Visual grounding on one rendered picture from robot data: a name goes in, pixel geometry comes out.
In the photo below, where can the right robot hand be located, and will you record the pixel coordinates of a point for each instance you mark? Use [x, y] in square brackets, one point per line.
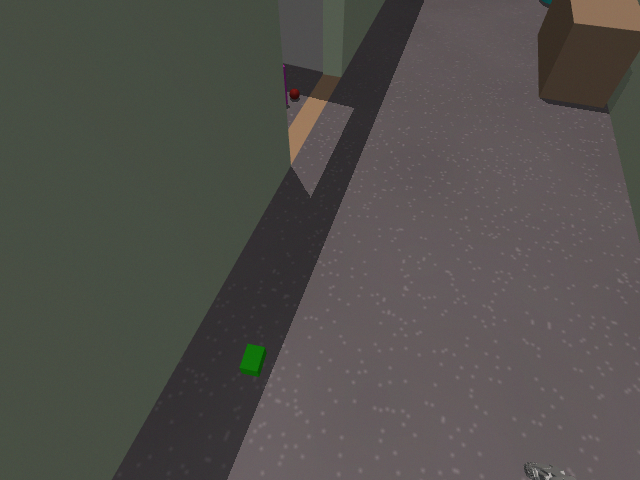
[539, 471]

